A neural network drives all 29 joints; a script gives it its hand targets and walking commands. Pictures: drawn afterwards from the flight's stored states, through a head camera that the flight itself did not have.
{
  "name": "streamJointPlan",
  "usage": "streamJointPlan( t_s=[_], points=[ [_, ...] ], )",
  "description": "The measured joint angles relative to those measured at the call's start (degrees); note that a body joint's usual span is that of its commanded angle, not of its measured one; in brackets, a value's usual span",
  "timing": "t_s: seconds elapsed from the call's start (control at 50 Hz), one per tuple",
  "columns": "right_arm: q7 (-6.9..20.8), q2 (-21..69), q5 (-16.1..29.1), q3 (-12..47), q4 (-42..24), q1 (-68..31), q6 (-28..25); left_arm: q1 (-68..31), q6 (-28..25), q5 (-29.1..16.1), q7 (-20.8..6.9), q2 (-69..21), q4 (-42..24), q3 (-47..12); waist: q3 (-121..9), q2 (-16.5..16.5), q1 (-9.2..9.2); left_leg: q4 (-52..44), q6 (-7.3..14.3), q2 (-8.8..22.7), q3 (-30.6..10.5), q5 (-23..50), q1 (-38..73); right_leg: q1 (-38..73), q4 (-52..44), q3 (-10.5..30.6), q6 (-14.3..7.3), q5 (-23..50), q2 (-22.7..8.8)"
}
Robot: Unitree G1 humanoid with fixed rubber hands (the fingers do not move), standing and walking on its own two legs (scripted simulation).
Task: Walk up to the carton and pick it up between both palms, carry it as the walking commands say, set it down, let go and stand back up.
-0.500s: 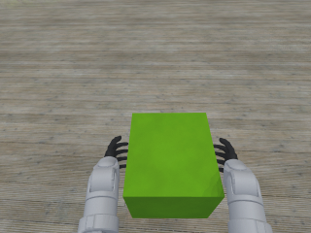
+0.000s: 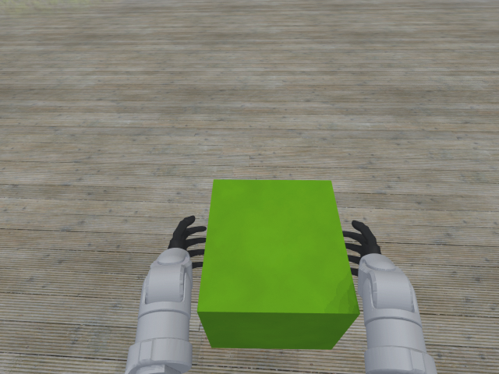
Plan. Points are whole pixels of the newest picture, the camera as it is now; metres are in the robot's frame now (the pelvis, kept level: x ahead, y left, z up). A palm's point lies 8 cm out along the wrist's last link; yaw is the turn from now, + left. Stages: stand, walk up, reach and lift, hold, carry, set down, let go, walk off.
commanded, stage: hold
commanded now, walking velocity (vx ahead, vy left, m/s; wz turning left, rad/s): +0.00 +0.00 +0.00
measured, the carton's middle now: (271, 263) +0.33 +0.00 -0.02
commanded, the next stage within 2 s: carry in 0.84 s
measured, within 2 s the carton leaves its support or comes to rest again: neither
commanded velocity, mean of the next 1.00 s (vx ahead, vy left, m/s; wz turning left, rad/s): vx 0.00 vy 0.04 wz -0.12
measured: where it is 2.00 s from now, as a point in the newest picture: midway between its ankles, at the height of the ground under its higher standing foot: outside the picture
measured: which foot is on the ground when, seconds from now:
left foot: down 0.00-1.00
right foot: down 0.00-1.00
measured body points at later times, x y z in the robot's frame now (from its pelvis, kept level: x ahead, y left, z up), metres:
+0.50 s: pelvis +0.00 +0.00 +0.00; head -0.05 +0.00 +0.45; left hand +0.30 +0.16 +0.05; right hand +0.30 -0.16 +0.04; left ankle +0.01 +0.12 -0.75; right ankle +0.02 -0.12 -0.75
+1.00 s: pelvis +0.00 +0.02 -0.01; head -0.03 +0.02 +0.44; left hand +0.31 +0.15 +0.04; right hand +0.29 -0.16 +0.04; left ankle +0.01 +0.12 -0.74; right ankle +0.02 -0.12 -0.75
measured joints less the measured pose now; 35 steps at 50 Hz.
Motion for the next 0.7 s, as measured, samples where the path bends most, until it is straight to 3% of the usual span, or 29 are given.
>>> streamJointPlan(
  t_s=[0.7],
  points=[
    [0.0,-0.4,0.9,2.1,-2.4,2.0,0.4,1.9,0.0,-1.0,0.0,0.5,-2.1,-1.2,0.2,0.3,-0.29,-0.8,-0.1,0.3,0.2,0.0,0.3,0.3,-0.8,-0.3,-0.2,0.1,0.1]
  ],
)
